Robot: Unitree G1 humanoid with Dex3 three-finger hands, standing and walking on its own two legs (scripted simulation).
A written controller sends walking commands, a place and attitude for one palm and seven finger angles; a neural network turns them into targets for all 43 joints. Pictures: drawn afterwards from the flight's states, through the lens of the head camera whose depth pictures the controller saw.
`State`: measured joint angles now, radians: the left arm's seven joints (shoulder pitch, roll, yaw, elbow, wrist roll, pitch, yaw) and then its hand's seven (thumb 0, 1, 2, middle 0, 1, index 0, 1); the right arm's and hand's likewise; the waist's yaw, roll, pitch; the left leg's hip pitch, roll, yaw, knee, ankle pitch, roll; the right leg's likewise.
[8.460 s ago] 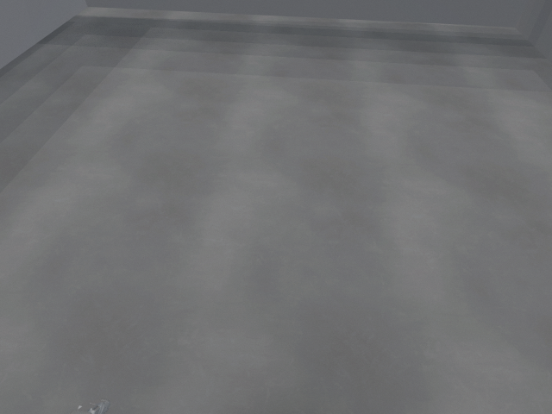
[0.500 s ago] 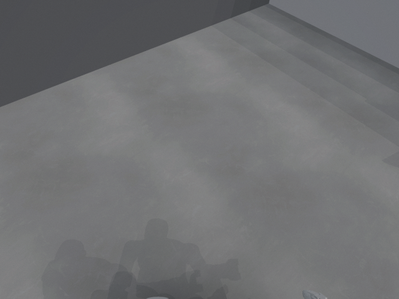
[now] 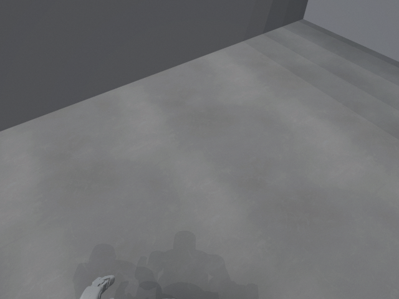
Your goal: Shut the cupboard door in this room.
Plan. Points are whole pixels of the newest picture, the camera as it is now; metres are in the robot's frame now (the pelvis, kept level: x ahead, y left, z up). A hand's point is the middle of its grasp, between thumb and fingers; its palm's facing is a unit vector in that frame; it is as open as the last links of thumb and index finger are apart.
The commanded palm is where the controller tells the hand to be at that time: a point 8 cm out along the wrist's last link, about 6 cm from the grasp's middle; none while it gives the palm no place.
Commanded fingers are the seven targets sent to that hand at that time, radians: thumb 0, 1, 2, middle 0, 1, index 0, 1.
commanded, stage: turn or walk to find it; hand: left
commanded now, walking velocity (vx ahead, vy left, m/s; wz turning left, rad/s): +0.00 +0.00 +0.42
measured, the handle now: out of the picture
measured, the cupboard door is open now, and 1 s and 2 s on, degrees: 78 78 78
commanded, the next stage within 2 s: none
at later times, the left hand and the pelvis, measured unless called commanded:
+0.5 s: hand out of the picture -0.05 +0.25 -0.18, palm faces +0.26 -0.93 -0.25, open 7.4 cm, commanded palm none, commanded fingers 0.00 0.90 0.90 -0.20 -0.30 -0.20 -0.30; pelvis -0.02 +0.03 +0.00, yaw +13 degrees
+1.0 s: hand out of the picture -0.02 +0.20 -0.14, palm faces +0.43 -0.86 -0.28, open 7.4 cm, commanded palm none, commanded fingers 0.00 0.90 0.90 -0.20 -0.30 -0.20 -0.30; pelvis -0.03 -0.02 +0.01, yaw +27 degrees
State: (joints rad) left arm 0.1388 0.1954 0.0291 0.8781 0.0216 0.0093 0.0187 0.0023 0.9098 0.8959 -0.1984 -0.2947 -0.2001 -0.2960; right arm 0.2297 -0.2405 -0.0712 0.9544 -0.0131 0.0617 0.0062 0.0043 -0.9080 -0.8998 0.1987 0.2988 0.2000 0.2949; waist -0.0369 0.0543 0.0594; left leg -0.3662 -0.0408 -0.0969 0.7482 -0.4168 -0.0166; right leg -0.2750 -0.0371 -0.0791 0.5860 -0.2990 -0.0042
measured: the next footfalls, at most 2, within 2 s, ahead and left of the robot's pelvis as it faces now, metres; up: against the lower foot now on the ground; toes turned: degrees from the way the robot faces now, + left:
left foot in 0.38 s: -0.01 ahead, +0.14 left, +0.00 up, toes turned +15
right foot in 0.84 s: +0.05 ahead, -0.09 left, +0.00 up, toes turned +18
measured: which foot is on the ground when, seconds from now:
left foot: up 0.00-0.36, down 0.38-0.84, up 0.86-1.00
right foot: down 0.00-0.38, up 0.40-0.82, down 0.84-1.00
